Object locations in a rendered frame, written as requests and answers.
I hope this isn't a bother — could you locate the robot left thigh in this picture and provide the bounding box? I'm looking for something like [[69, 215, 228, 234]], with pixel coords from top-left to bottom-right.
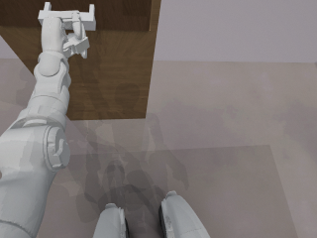
[[92, 207, 126, 238]]

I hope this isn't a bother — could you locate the left robot forearm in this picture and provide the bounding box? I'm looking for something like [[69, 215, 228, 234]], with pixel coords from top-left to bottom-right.
[[0, 51, 71, 173]]

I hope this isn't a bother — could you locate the robot right thigh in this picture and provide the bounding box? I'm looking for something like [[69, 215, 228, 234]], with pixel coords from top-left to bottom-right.
[[161, 195, 211, 238]]

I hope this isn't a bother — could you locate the robot thigh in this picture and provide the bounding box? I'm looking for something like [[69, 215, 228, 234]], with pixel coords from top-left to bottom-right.
[[161, 195, 211, 238], [92, 207, 126, 238]]

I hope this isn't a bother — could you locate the handle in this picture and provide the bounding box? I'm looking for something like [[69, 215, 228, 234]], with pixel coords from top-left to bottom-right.
[[38, 2, 96, 31]]

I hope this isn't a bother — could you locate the drawer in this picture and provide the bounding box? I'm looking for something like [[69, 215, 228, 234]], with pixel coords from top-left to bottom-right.
[[0, 0, 152, 31]]

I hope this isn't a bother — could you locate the robot left hand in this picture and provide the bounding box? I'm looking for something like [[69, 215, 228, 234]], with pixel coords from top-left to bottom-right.
[[41, 10, 90, 60]]

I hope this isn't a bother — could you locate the cabinet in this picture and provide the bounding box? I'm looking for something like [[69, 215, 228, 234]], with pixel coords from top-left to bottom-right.
[[0, 0, 161, 121]]

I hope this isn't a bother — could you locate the left robot upper arm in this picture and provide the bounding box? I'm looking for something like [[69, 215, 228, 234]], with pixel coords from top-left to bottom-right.
[[0, 125, 70, 238]]

